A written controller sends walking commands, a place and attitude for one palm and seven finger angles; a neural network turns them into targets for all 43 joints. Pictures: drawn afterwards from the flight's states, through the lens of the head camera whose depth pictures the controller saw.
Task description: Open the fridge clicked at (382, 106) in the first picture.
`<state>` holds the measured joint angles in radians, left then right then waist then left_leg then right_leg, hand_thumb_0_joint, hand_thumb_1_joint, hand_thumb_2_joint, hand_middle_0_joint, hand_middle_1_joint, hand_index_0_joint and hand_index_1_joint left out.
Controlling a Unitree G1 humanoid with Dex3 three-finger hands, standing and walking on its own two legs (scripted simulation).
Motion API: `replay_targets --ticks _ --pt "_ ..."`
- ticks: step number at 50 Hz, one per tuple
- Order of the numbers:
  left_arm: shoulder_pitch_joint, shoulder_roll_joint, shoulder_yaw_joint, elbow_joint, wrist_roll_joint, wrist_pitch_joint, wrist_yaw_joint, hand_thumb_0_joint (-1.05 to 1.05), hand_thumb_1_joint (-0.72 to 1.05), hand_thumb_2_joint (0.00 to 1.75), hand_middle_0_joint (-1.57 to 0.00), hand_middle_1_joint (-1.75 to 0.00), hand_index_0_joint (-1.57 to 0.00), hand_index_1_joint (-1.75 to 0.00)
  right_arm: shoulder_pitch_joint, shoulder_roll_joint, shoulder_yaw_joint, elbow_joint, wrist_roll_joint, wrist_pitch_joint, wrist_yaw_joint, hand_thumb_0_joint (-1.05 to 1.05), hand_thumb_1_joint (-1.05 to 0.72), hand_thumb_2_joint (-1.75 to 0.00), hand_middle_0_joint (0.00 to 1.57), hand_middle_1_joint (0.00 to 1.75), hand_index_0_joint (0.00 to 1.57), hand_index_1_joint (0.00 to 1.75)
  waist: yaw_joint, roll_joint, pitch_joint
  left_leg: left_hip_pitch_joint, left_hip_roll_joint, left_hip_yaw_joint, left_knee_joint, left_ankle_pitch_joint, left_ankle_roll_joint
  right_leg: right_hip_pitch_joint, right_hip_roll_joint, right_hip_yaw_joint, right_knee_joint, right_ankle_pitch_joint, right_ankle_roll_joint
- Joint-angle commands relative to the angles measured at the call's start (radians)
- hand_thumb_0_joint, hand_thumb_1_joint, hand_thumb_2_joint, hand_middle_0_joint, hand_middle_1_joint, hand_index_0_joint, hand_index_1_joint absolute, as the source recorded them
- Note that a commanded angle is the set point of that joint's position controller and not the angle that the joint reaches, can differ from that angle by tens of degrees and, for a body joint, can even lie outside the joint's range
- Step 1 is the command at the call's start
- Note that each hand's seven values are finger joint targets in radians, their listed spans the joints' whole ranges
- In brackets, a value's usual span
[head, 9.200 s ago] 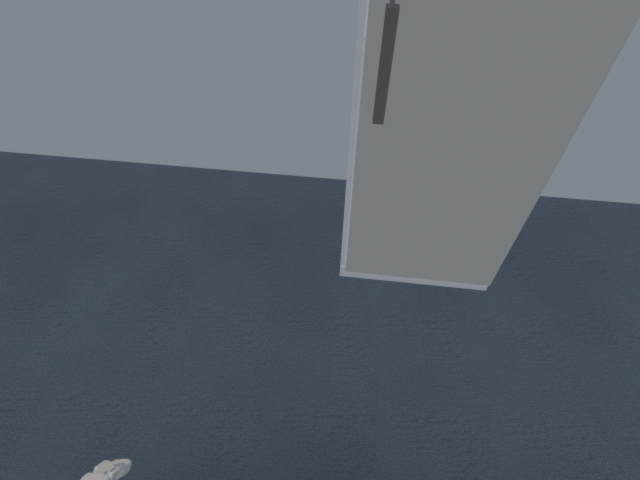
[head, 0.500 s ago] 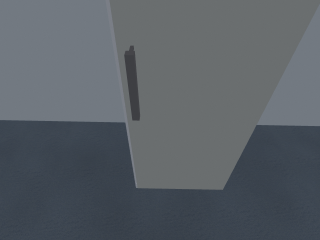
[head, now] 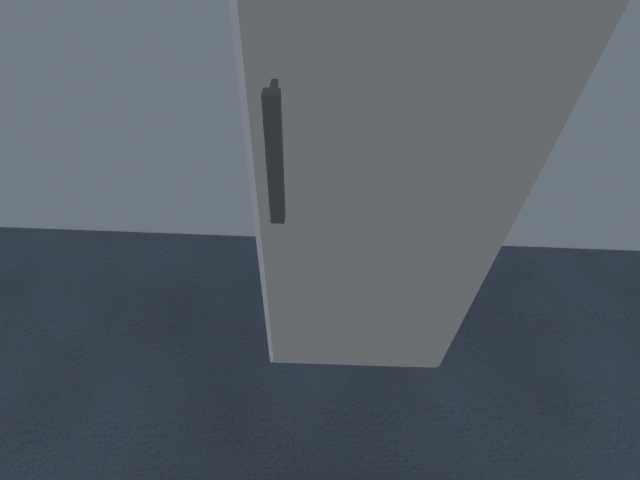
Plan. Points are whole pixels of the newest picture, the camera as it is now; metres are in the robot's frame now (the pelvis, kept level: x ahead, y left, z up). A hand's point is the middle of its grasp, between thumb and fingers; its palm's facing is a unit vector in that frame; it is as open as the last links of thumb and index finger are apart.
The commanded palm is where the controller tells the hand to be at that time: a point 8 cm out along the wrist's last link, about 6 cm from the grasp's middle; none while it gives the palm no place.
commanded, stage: look again from close up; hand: left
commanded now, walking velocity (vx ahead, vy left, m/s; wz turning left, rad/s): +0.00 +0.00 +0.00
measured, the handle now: (276, 156) +0.60 +0.11 +0.11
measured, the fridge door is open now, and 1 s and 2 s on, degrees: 0 0 0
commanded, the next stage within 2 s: none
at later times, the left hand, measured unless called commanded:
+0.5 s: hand out of the picture -0.03 +0.18 -0.18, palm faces +0.04 -0.98 -0.19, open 7.4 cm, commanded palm none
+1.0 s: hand out of the picture +0.00 +0.17 -0.18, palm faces +0.04 -0.99 -0.17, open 7.4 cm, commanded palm none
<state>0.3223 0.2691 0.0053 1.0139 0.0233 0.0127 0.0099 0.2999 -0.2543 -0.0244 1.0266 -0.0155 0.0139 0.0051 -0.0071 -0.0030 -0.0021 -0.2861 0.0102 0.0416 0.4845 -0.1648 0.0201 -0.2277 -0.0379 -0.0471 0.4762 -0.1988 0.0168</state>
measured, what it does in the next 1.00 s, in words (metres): stands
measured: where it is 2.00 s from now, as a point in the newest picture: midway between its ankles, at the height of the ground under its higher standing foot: outside the picture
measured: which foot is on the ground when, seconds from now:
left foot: down 0.00-1.00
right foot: down 0.00-1.00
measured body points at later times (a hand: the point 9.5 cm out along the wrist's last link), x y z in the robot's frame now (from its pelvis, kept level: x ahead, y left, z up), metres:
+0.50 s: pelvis +0.00 +0.01 +0.00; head -0.01 +0.01 +0.45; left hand -0.03 +0.23 -0.16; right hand +0.01 -0.22 -0.16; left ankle +0.08 +0.10 -0.74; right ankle +0.04 -0.14 -0.74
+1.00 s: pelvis +0.02 +0.01 +0.00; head +0.02 +0.01 +0.45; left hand +0.00 +0.22 -0.16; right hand +0.01 -0.21 -0.16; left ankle +0.08 +0.10 -0.74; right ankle +0.04 -0.14 -0.74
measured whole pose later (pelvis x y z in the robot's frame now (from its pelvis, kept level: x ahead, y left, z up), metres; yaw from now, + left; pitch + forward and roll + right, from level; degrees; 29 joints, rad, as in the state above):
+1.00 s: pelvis +0.02 +0.01 +0.00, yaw +0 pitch -2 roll -1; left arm 0.37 0.13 0.01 1.07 0.02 0.00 0.04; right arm 0.31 -0.13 -0.02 1.09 -0.01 0.01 -0.01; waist -0.01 0.00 0.01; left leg -0.28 0.00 0.04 0.47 -0.17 0.03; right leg -0.22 -0.04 -0.03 0.46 -0.21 0.03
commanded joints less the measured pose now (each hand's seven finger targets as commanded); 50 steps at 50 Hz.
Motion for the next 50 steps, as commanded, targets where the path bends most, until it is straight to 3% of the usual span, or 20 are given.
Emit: replay_targets --ticks 1,4,9,23,27,32,40,50 --pt "0.019 0.130 0.029 -0.048 0.002 -0.025 0.016 0.00 0.90 0.90 -0.20 -0.30 -0.20 -0.30 0.001 -0.141 -0.029 -0.047 -0.002 -0.025 -0.013 0.00 -0.90 -0.90 0.20 0.30 0.20 0.30 -0.001 -0.005 0.081 -0.052 0.081 -0.131 -0.154 -0.282 0.007 -0.065 -0.069 0.115 -0.154 -0.259 -0.045" --pt "0.035 0.117 0.027 -0.033 0.002 -0.022 0.017 0.00 0.90 0.90 -0.20 -0.30 -0.20 -0.30 0.011 -0.136 -0.030 -0.032 -0.001 -0.023 -0.015 0.00 -0.90 -0.90 0.20 0.30 0.20 0.30 0.002 0.035 0.088 -0.075 0.088 -0.143 -0.177 -0.327 0.007 -0.058 -0.061 0.105 -0.139 -0.258 -0.040" --pt "0.085 0.080 0.025 -0.005 0.005 -0.018 0.019 0.00 0.90 0.90 -0.20 -0.30 -0.20 -0.30 0.019 -0.115 -0.030 -0.015 0.001 -0.019 -0.017 0.00 -0.90 -0.90 0.20 0.30 0.20 0.30 0.012 0.045 0.089 -0.105 0.093 -0.159 -0.204 -0.361 0.009 -0.030 -0.050 0.088 -0.114 -0.229 -0.035" --pt "0.134 -0.003 0.019 0.013 0.004 -0.019 0.030 0.00 0.90 0.90 -0.20 -0.30 -0.20 -0.30 0.054 -0.025 -0.021 0.005 0.003 -0.009 -0.020 0.00 -0.90 -0.90 0.20 0.30 0.20 0.30 0.003 -0.005 0.106 -0.067 0.074 -0.132 -0.158 -0.280 -0.001 -0.085 -0.055 0.107 -0.137 -0.221 -0.030" --pt "0.136 -0.011 0.021 0.012 0.005 -0.016 0.033 0.00 0.90 0.90 -0.20 -0.30 -0.20 -0.30 0.068 -0.009 -0.021 0.008 0.003 -0.004 -0.019 0.00 -0.90 -0.90 0.20 0.30 0.20 0.30 -0.003 -0.017 0.126 -0.070 0.064 -0.125 -0.145 -0.289 -0.004 -0.120 -0.057 0.113 -0.155 -0.275 -0.029" --pt "0.159 -0.036 0.021 0.017 0.005 -0.021 0.034 0.00 0.90 0.90 -0.20 -0.30 -0.20 -0.30 0.066 0.002 -0.018 0.011 0.003 -0.013 -0.022 0.00 -0.90 -0.90 0.20 0.30 0.20 0.30 0.005 0.039 0.100 -0.072 0.080 -0.144 -0.174 -0.265 0.000 -0.071 -0.045 0.091 -0.113 -0.163 -0.029" --pt "0.164 -0.053 0.018 0.026 0.003 -0.030 0.038 0.00 0.90 0.90 -0.20 -0.30 -0.20 -0.30 0.072 0.014 -0.017 0.018 0.008 -0.021 -0.024 0.00 -0.90 -0.90 0.20 0.30 0.20 0.30 0.007 0.017 0.065 -0.030 0.084 -0.134 -0.159 -0.163 0.002 -0.026 -0.053 0.083 -0.107 -0.053 -0.032" --pt "0.146 -0.060 0.017 0.031 0.002 -0.028 0.039 0.00 0.90 0.90 -0.20 -0.30 -0.20 -0.30 0.069 0.018 -0.014 0.030 0.007 -0.020 -0.026 0.00 -0.90 -0.90 0.20 0.30 0.20 0.30 0.006 0.024 0.090 -0.027 0.088 -0.128 -0.173 -0.169 -0.001 -0.026 -0.051 0.079 -0.113 -0.054 -0.029"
